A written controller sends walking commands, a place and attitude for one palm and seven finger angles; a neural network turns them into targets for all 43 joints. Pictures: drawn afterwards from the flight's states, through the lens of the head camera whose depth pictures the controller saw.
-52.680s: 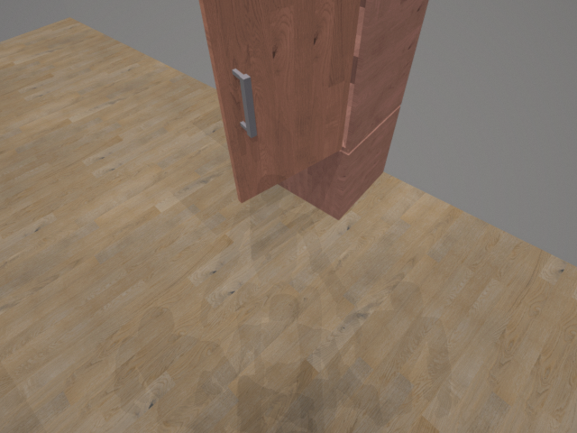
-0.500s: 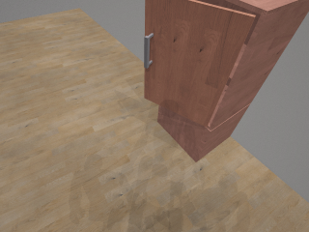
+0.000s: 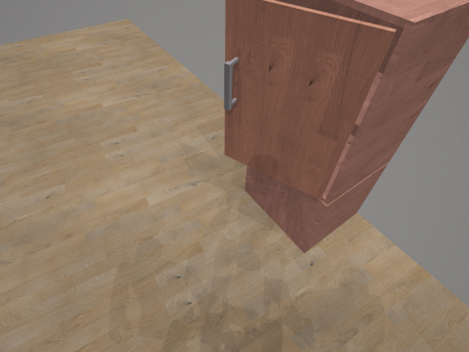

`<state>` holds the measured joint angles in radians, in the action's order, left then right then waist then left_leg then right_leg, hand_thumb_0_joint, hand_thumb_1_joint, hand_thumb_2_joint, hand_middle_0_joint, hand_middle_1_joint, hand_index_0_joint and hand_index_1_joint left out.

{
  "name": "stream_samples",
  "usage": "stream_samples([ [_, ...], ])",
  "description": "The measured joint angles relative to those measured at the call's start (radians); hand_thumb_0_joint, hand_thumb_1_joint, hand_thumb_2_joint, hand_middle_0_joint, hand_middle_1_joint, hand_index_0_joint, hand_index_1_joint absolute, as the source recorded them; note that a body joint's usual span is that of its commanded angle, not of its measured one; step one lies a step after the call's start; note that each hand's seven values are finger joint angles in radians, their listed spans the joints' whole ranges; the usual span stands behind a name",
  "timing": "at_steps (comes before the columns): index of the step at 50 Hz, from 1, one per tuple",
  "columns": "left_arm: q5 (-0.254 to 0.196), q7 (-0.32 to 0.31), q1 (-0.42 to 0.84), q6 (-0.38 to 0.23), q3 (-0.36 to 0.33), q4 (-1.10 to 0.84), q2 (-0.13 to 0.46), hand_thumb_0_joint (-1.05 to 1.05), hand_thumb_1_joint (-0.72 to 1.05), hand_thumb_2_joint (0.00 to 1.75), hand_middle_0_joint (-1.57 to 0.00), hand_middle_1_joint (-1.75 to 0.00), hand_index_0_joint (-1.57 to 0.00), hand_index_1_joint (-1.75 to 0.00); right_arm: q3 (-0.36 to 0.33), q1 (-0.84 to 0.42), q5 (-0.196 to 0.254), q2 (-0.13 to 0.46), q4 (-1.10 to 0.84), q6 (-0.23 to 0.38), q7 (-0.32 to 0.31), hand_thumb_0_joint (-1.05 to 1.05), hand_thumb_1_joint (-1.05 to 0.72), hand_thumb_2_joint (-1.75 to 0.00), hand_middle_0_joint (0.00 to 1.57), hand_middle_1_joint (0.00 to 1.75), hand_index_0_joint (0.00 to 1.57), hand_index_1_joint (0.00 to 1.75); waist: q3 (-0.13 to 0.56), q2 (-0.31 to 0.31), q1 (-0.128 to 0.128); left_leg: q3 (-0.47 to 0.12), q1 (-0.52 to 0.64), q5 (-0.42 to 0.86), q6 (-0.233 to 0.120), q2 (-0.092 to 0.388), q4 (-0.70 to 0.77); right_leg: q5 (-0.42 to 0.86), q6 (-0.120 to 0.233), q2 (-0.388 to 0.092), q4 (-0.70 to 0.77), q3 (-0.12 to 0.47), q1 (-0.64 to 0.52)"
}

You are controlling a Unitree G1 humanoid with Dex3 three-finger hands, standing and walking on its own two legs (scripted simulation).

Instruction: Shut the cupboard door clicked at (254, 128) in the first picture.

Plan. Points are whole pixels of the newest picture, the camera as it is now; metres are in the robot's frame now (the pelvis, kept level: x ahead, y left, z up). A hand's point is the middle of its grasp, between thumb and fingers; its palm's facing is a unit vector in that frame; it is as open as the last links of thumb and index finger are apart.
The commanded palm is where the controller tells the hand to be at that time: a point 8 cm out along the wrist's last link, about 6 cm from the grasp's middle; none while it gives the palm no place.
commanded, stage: walk to a spot facing it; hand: left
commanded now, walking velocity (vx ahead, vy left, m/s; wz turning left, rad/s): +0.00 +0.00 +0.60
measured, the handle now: (231, 84) +0.85 +0.06 +0.00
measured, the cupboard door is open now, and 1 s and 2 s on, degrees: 22 22 22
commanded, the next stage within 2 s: none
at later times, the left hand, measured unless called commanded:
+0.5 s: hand out of the picture -0.01 +0.24 -0.19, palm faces +0.24 -0.94 -0.25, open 7.4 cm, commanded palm none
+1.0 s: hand out of the picture -0.05 +0.17 -0.16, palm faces +0.51 -0.81 -0.29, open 7.4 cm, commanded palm none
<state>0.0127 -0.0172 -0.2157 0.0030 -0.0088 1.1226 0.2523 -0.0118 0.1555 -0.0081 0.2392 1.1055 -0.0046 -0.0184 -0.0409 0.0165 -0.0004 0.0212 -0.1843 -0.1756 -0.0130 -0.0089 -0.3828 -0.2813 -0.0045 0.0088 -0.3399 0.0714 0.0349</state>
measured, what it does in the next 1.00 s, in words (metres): steps on the spot, turning left: right foot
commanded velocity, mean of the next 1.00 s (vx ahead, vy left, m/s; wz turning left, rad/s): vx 0.00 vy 0.00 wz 0.60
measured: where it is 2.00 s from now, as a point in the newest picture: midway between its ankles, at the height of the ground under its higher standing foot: outside the picture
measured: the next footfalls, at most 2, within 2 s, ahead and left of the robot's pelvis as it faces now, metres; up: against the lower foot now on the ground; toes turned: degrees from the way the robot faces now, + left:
right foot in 0.84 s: +0.08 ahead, -0.14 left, +0.00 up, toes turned +27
left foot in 1.20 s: -0.06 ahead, +0.09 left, +0.00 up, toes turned +45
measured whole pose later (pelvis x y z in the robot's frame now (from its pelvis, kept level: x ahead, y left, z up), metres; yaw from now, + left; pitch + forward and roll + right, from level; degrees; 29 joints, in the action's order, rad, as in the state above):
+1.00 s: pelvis -0.01 -0.04 -0.01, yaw +32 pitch +0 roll +1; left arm 0.03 -0.03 -0.23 0.03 -0.05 0.90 0.20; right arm -0.10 0.20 -0.02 0.26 0.92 -0.08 0.02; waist -0.09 -0.01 0.03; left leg -0.02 -0.55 -0.42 0.06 -0.03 -1.10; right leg -0.31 -0.01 -0.07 -0.52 -0.07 0.21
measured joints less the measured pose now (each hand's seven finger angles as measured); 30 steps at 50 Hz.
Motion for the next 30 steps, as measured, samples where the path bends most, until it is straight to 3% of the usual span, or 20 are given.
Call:
stream_samples([
  [12,0.002,-0.008,-0.004,0.021,-0.031,-0.075,-0.031,0.01,0.91,0.90,-0.20,-0.29,-0.21,-0.30,-0.017,0.043,-0.001,-0.021,-0.047,-0.040,0.008,0.00,-0.91,-0.90,0.20,0.30,0.20,0.30,-0.040,-0.005,0.010,-0.071,-0.117,-0.049,-0.003,-0.034,-0.163,-0.087,-0.001,-0.018,-0.161,-0.082,0.082],
  [17,0.014,-0.014,-0.019,0.028,-0.049,-0.107,-0.024,0.01,0.90,0.90,-0.20,-0.30,-0.21,-0.30,-0.036,0.065,-0.003,-0.030,-0.077,-0.060,0.021,0.00,-0.91,-0.90,0.20,0.30,0.20,0.30,-0.064,0.002,0.022,-0.004,-0.167,-0.214,0.026,-0.008,-0.335,-0.152,-0.012,-0.046,-0.247,-0.151,0.076],
  [19,0.010,-0.014,-0.017,0.035,-0.055,-0.117,-0.014,0.01,0.90,0.90,-0.20,-0.30,-0.21,-0.30,-0.038,0.073,-0.007,-0.031,-0.096,-0.052,0.027,0.00,-0.91,-0.90,0.20,0.30,0.20,0.30,-0.070,0.022,0.024,0.015,-0.166,-0.093,0.001,-0.015,-0.304,-0.184,-0.023,-0.078,-0.352,-0.168,0.118],
  [21,0.004,-0.017,-0.001,0.050,-0.058,-0.127,-0.010,0.01,0.90,0.90,-0.20,-0.30,-0.21,-0.30,-0.037,0.067,-0.013,-0.033,-0.109,-0.042,0.024,0.00,-0.91,-0.90,0.20,0.30,0.20,0.30,-0.084,0.030,0.014,0.016,-0.170,-0.100,-0.043,-0.032,-0.306,-0.253,-0.025,-0.074,-0.540,-0.122,0.212],
  [24,0.009,-0.011,0.017,0.063,-0.064,-0.142,-0.004,0.01,0.91,0.90,-0.20,-0.29,-0.20,-0.30,-0.034,0.066,-0.018,-0.038,-0.128,-0.042,0.019,0.00,-0.91,-0.90,0.20,0.30,0.20,0.30,-0.079,0.025,0.014,-0.004,-0.157,-0.073,-0.058,-0.045,-0.229,-0.213,-0.023,-0.060,-0.700,-0.084,0.328],
  [30,0.015,0.001,0.045,0.047,-0.071,-0.191,0.012,0.01,0.91,0.90,-0.20,-0.29,-0.20,-0.30,-0.033,0.068,-0.017,-0.042,-0.146,-0.040,0.014,0.00,-0.91,-0.90,0.20,0.30,0.20,0.30,-0.060,0.001,0.016,-0.080,-0.149,0.033,-0.048,-0.050,-0.086,-0.096,-0.044,-0.054,-0.694,-0.055,0.433],
])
